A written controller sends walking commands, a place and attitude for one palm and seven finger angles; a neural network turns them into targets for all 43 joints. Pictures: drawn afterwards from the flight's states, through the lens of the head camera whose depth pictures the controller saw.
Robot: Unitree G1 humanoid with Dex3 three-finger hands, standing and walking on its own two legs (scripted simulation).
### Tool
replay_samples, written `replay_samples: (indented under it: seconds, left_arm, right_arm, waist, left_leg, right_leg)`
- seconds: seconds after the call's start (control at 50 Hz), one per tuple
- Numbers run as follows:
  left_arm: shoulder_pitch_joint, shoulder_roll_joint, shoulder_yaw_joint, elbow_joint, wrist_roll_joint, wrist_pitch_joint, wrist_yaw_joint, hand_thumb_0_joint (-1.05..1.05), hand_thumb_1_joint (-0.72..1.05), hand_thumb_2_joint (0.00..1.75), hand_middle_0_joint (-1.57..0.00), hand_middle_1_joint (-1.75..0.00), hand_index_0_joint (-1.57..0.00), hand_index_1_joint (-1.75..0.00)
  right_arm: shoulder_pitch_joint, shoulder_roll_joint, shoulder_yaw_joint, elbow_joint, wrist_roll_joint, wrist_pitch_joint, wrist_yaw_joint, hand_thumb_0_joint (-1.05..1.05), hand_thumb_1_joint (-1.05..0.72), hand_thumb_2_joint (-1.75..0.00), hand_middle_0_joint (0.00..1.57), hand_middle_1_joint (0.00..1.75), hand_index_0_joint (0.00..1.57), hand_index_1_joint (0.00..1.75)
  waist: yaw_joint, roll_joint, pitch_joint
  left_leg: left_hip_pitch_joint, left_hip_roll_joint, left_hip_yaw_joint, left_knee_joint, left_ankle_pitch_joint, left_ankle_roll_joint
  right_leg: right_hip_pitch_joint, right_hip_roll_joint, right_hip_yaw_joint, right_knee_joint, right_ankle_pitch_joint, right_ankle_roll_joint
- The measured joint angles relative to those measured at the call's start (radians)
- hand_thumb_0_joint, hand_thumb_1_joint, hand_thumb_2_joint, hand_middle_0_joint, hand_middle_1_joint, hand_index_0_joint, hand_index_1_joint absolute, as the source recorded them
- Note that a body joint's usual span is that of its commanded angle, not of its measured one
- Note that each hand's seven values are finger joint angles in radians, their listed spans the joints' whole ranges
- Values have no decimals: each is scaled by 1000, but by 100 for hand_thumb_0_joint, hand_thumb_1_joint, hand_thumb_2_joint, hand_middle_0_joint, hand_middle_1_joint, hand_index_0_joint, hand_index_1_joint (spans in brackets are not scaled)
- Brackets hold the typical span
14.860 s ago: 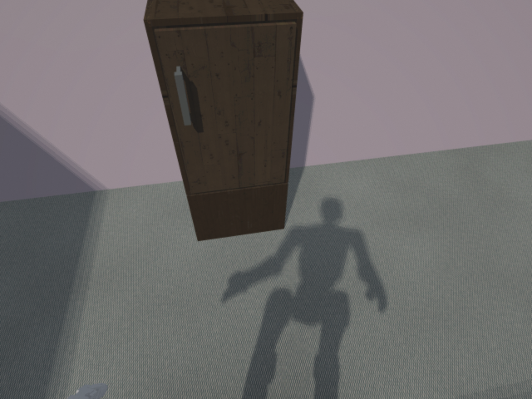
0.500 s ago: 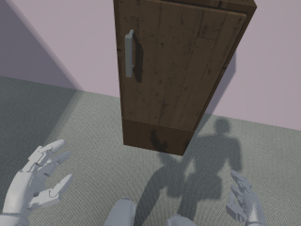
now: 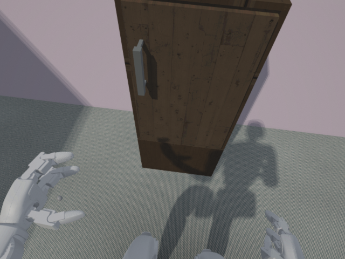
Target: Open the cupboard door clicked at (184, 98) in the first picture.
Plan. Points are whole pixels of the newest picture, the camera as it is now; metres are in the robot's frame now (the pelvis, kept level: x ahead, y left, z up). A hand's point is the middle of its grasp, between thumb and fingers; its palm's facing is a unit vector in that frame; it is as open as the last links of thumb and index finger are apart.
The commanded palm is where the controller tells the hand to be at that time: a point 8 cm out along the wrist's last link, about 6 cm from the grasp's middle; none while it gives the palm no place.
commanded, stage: raise the hand with hooked fingers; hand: left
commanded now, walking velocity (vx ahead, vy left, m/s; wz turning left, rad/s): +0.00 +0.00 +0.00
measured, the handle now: (141, 69) +0.60 +0.14 +0.08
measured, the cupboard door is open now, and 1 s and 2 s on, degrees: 0 0 0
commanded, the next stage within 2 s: move the hooked fingers beside the handle in 1.08 s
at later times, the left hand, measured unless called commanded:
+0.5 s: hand (47, 168) +0.27 +0.27 +0.09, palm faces -0.03 -1.00 -0.06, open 13.9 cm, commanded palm +0.25 +0.32 +0.09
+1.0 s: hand (53, 160) +0.29 +0.27 +0.09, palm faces -0.05 -1.00 -0.04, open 14.0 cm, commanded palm +0.27 +0.32 +0.09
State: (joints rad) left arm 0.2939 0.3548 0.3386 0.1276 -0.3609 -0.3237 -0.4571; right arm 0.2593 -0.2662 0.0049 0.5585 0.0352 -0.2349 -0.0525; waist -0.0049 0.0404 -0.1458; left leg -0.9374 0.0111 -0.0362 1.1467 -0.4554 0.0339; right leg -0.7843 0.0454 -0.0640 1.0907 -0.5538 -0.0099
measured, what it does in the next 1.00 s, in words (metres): stands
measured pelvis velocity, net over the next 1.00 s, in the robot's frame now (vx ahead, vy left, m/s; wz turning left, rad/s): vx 0.00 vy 0.00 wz -0.01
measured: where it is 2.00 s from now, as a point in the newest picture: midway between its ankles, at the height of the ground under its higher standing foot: outside the picture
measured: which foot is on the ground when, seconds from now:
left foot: down 0.00-1.00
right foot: down 0.00-1.00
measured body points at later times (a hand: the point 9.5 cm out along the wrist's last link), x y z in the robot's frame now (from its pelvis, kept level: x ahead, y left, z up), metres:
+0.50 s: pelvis +0.00 +0.00 +0.02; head +0.04 +0.02 +0.47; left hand +0.27 +0.32 +0.09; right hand +0.15 -0.24 -0.05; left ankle +0.06 +0.09 -0.65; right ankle -0.01 -0.12 -0.65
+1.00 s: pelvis +0.00 +0.00 +0.02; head +0.05 +0.01 +0.47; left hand +0.29 +0.32 +0.09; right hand +0.15 -0.25 -0.05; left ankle +0.06 +0.09 -0.65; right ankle -0.01 -0.12 -0.65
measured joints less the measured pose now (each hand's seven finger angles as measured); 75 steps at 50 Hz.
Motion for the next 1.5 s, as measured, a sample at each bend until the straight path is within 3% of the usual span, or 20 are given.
replay_samples:
  seconds: [0.08, 0.2, 0.34, 0.42, 0.52, 0.64, 0.72, 0.9, 1.22, 1.38, 1.5]
  left_arm:
    - [-22, 21, -15, 2, 4, 13, -19, 0, -18, 43, -28, -100, -28, -99]
    - [-82, 45, 29, 18, -21, -3, -2, 0, -32, 37, -29, -109, -29, -108]
    - [-160, 72, 29, 139, -5, 72, -38, -1, -44, 32, -30, -116, -30, -116]
    - [-194, 73, 31, 167, -3, 65, -51, -1, -47, 31, -30, -118, -30, -118]
    - [-254, 85, 64, 205, -9, 35, -54, -1, -49, 30, -31, -119, -30, -119]
    - [-311, 114, 74, 282, -7, 74, -84, -1, -49, 30, -30, -120, -30, -119]
    - [-304, 110, 68, 293, -10, 80, -97, -1, -49, 30, -30, -120, -30, -119]
    - [-301, 84, 81, 286, -6, 31, -77, -1, -49, 30, -30, -120, -30, -120]
    - [-314, 90, 77, 304, -13, 40, -95, -1, -50, 30, -30, -120, -30, -120]
    - [-471, 96, 47, 424, 25, 44, -84, -1, -50, 30, -30, -120, -30, -120]
    - [-578, 108, 41, 481, 62, 43, -62, -1, -50, 30, -30, -120, -30, -120]
  right_arm:
    - [-6, -3, 13, -18, 1, 0, -8, 2, -90, -90, 20, 30, 20, 30]
    - [0, 6, 30, -31, 4, 9, -9, 1, -90, -90, 20, 30, 20, 30]
    - [16, -3, 47, -43, 10, 29, -10, 1, -90, -90, 20, 30, 20, 30]
    - [23, -5, 50, -40, 7, 31, -15, 1, -90, -90, 20, 30, 20, 30]
    - [34, -6, 51, -27, 6, 39, -17, 1, -90, -90, 20, 30, 20, 30]
    - [48, -15, 48, -21, 13, 53, -19, 1, -90, -90, 20, 30, 20, 30]
    - [56, -20, 42, -28, 13, 55, -17, 1, -90, -90, 20, 30, 20, 30]
    - [51, -18, 35, -30, 7, 58, -7, 1, -90, -90, 20, 30, 20, 30]
    - [30, -11, 43, -35, 9, 66, -10, 1, -90, -90, 20, 30, 20, 30]
    - [19, -20, 48, -14, 9, 71, -25, 1, -90, -90, 20, 30, 20, 30]
    - [24, -12, 50, 1, 6, 89, -22, 1, -90, -90, 20, 30, 20, 30]
  waist:
    - [-4, -10, 13]
    - [-8, -16, 11]
    - [-11, -1, 7]
    - [-12, -6, 20]
    - [-16, -14, 27]
    - [-22, -7, 27]
    - [-25, -5, 25]
    - [-23, -16, 30]
    - [-14, -10, 16]
    - [-17, -16, 35]
    - [-43, -26, 40]
  left_leg:
    - [19, 2, 2, -16, 8, 2]
    - [55, 2, -2, -47, 20, 0]
    - [86, -3, 0, -83, 37, 5]
    - [101, -1, 6, -98, 45, 5]
    - [111, 1, 8, -108, 49, 2]
    - [126, 2, 8, -127, 56, 1]
    - [133, 4, 16, -141, 59, 1]
    - [126, 6, 16, -132, 51, -2]
    - [127, 4, 12, -132, 46, -4]
    - [87, 0, 1, -105, 47, -5]
    - [67, 5, 8, -100, 46, -5]
  right_leg:
    - [18, 2, 2, -19, 11, 1]
    - [58, 3, 0, -57, 28, 1]
    - [89, -2, 2, -94, 46, 5]
    - [99, -1, 8, -104, 54, 5]
    - [107, 1, 10, -111, 58, 2]
    - [121, 2, 12, -132, 65, 1]
    - [124, 3, 20, -142, 70, 2]
    - [115, 4, 20, -129, 61, -2]
    - [118, 4, 17, -131, 55, -3]
    - [82, 1, 4, -103, 50, -4]
    - [57, 5, 12, -96, 52, -4]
